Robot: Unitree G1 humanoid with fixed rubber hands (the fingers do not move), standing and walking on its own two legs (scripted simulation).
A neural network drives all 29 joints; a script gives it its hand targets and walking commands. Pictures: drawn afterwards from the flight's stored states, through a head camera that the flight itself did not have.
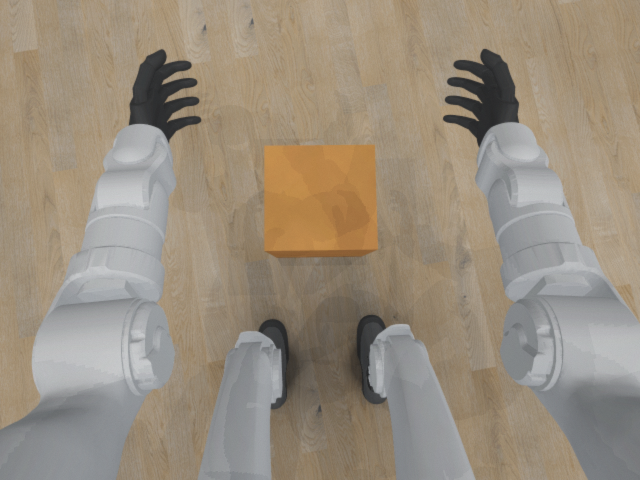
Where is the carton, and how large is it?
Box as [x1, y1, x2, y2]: [264, 145, 377, 257]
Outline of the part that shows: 264,146 265,251 276,257 361,256 377,249 374,145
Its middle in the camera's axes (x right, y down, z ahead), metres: +0.00 -0.07 +0.85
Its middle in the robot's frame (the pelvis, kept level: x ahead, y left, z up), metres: +0.49 -0.01 -0.51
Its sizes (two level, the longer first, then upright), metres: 0.210 0.200 0.250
